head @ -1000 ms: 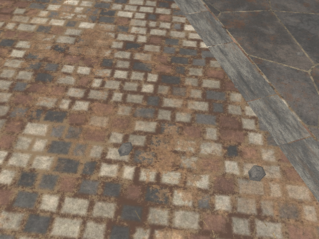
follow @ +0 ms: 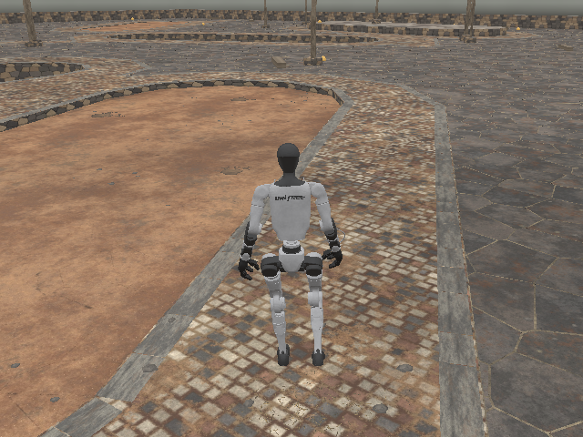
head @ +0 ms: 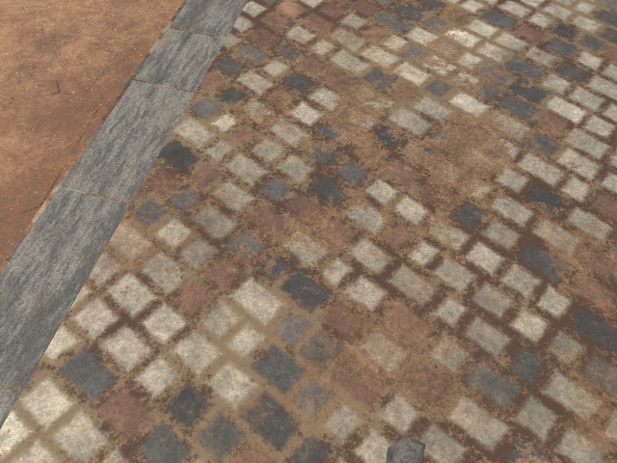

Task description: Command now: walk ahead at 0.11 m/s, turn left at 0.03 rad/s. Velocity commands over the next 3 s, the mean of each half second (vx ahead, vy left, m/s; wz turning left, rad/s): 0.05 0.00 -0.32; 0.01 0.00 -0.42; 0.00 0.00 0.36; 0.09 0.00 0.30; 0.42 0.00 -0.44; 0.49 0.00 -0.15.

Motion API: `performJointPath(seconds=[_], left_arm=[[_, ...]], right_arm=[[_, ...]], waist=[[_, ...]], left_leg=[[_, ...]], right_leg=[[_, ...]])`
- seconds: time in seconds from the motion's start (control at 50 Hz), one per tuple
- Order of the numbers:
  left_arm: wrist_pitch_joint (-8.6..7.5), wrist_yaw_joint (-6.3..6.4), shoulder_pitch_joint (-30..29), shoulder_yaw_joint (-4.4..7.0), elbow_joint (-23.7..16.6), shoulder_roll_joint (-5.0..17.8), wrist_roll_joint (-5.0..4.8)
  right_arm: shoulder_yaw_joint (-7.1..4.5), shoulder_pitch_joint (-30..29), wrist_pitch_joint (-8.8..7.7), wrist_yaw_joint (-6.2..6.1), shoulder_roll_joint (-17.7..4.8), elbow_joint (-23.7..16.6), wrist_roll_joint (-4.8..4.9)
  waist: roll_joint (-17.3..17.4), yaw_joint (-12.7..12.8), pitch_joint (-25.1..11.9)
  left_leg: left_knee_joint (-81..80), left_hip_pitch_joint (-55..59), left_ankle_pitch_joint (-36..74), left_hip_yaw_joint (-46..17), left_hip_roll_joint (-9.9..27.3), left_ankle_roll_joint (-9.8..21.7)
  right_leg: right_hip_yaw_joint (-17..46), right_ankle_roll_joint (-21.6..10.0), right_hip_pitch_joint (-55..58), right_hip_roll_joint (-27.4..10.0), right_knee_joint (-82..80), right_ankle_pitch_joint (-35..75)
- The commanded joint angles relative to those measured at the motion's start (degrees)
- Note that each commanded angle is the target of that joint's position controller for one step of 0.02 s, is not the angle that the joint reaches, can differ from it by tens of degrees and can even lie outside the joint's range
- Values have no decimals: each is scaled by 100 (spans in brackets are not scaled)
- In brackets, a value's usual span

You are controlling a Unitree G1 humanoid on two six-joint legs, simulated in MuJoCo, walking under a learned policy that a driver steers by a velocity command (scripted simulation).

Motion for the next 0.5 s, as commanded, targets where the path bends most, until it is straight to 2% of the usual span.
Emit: performJointPath(seconds=[0.02,0.08,0.16,0.22,0.28,0.32,0.34,0.36,0.38,0.4,0.42,0.44,0.46,0.48,0.5], left_arm=[[176,-36,1190,94,203,340,-37],[243,-26,813,130,207,393,-3],[282,-47,271,185,54,462,19],[270,-61,145,187,-25,382,10],[241,-55,204,182,-70,305,-29],[205,-65,362,175,-75,250,-59],[171,-76,494,168,-63,230,-64],[126,-85,539,185,-84,359,-46],[79,-64,560,289,-136,830,47],[78,-62,562,486,-233,1572,6],[94,-8,926,506,-97,1422,48],[107,27,676,450,-115,1164,-22],[146,37,222,412,-211,1024,-46],[159,41,-31,392,-303,949,-82],[155,29,-94,377,-359,869,-102]], right_arm=[[-46,228,-183,-32,-480,-113,-95],[-42,169,-187,-42,-560,6,-97],[-124,382,-31,-119,-718,98,-72],[-173,480,51,-181,-747,146,-74],[-226,492,97,-215,-805,192,-79],[-265,418,134,-230,-881,211,-59],[-291,369,162,-237,-932,224,-35],[-323,443,186,-233,-962,263,-37],[-289,535,207,-197,-741,186,-48],[-193,227,221,-239,-403,-137,11],[-206,-82,285,-260,-557,-140,-79],[-225,82,318,-217,-571,-69,-32],[-250,183,298,-186,-637,-1,12],[-290,217,280,-166,-767,14,-41],[-305,306,276,-134,-818,57,-101]], waist=[[415,168,-1267],[659,67,-1015],[692,-173,-753],[633,-242,-681],[672,-248,-780],[690,-143,-899],[679,-35,-926],[485,14,-832],[-438,-90,-771],[-1505,-38,-321],[-904,218,-340],[-455,-31,-398],[-304,-225,-348],[-406,-295,-409],[-437,-279,-607]], left_leg=[[-1030,374,3537,-777,1709,572],[-1258,401,1968,-630,1659,403],[-1400,690,117,-867,1895,574],[-1256,928,-44,-930,2060,708],[-956,1167,555,-863,2178,745],[-615,1229,1102,-681,2170,624],[-371,1114,1128,-496,2094,444],[-50,839,741,-280,1952,106],[971,128,-274,207,1460,-340],[1703,-1265,-2452,541,298,-761],[2892,-1293,-2769,-136,408,-783],[3277,-1275,-2360,-381,486,-803],[3283,-1309,-1940,-456,526,-808],[3312,-1388,-1702,-456,527,-824],[3434,-1330,-1572,-415,492,-877]], right_leg=[[201,-22,1022,60,-542,344],[220,-63,924,131,-1344,539],[91,-100,519,159,-1685,298],[-26,-130,421,199,-1916,-74],[-187,-209,596,294,-2309,-297],[-323,-305,957,391,-2926,-93],[-359,-382,1291,444,-3565,339],[-70,-502,1595,366,-4394,947],[1274,-753,1966,-502,-5144,1226],[3042,-1517,2036,-1792,-5193,3443],[2765,-2009,1945,-1818,-5009,4174],[2200,-1944,1907,-1406,-4912,4078],[1815,-1668,1881,-1000,-4890,3797],[1659,-1501,2049,-781,-4826,3911],[1531,-1481,2226,-644,-4723,4334]])
Next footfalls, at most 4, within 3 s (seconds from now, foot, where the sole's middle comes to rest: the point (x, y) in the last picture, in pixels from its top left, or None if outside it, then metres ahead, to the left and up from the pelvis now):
0.38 right None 0.02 -0.12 -0.77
0.86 left None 0.12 0.05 -0.77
1.24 right None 0.00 -0.11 -0.77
1.68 left None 0.05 0.10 -0.77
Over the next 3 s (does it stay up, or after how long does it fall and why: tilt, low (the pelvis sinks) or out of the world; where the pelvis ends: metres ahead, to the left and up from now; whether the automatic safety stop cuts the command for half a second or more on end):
stays up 0.55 -0.19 0.00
